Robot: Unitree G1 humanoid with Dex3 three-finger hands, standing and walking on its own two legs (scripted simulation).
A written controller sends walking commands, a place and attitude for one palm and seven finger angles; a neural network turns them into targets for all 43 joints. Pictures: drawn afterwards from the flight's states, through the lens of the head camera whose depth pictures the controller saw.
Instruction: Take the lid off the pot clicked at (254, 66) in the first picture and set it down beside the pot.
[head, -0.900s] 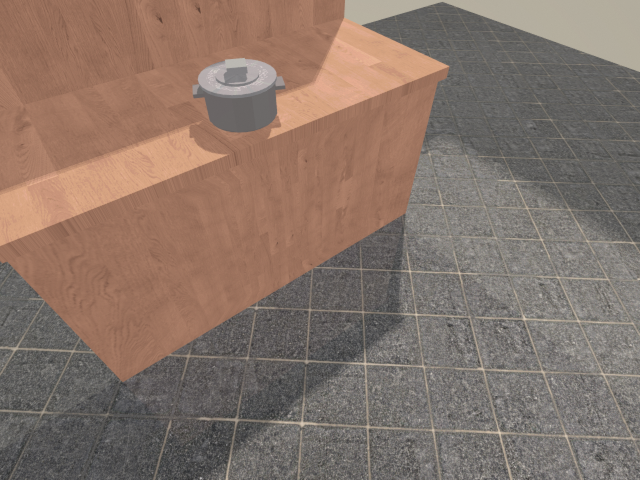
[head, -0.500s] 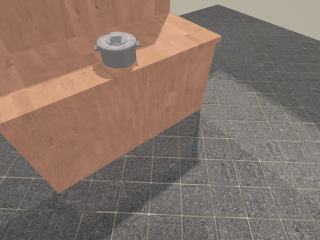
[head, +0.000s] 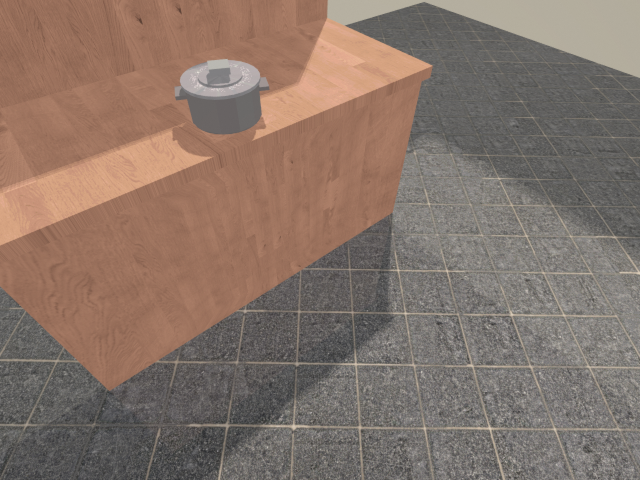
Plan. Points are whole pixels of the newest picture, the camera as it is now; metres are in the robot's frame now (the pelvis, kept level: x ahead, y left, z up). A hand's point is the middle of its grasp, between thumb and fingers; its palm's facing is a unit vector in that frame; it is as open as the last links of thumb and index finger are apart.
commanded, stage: walk to a spot facing it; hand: left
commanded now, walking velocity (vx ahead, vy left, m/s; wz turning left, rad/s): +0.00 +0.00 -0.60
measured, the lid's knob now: (218, 67) +0.97 +0.32 +0.05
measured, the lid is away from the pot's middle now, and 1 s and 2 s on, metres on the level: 0.00 0.00 0.00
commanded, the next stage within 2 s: none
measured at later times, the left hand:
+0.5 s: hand out of the picture +0.03 +0.14 -0.15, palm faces -0.18 -0.96 -0.22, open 7.4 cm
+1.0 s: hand (260, 336) +0.39 +0.14 -0.19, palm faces -0.42 -0.88 -0.19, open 7.4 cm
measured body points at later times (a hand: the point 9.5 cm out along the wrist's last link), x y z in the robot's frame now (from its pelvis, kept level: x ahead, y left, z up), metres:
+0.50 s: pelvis +0.05 -0.05 +0.00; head +0.06 -0.08 +0.45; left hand +0.04 +0.19 -0.13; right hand +0.08 -0.32 -0.14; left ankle +0.11 +0.10 -0.65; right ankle -0.01 -0.10 -0.74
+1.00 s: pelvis +0.27 -0.03 -0.01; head +0.29 +0.00 +0.44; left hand +0.41 +0.19 -0.17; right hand +0.22 -0.27 -0.13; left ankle +0.32 +0.03 -0.74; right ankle +0.16 -0.12 -0.63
